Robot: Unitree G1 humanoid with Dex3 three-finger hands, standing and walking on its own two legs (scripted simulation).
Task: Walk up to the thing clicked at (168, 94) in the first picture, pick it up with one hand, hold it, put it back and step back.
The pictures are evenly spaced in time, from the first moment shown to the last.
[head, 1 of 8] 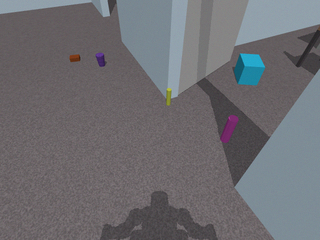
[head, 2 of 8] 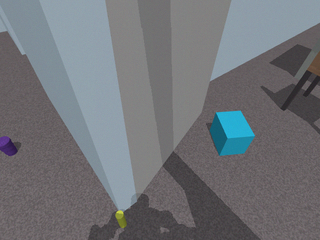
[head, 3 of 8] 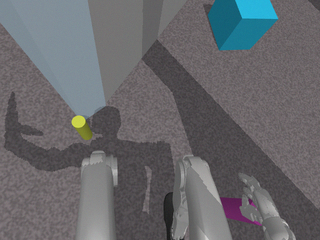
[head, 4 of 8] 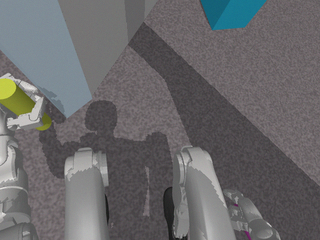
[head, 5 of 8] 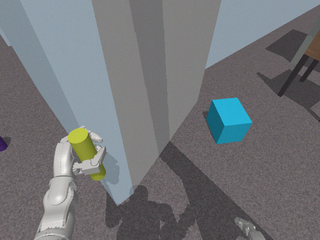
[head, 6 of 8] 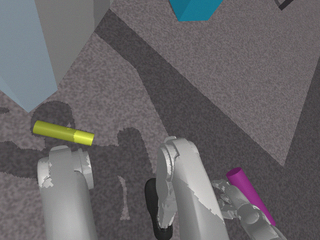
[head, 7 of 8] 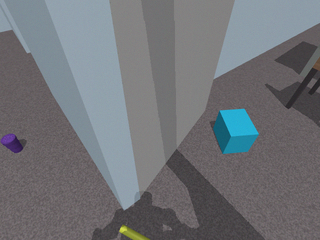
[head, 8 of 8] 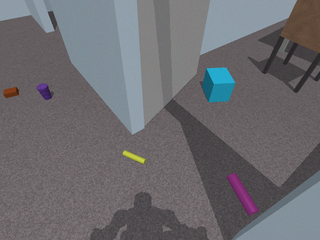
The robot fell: no
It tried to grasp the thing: yes
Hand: left
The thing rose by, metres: 0.69
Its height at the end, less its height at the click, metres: -0.07
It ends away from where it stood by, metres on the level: 0.17
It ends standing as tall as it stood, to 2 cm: no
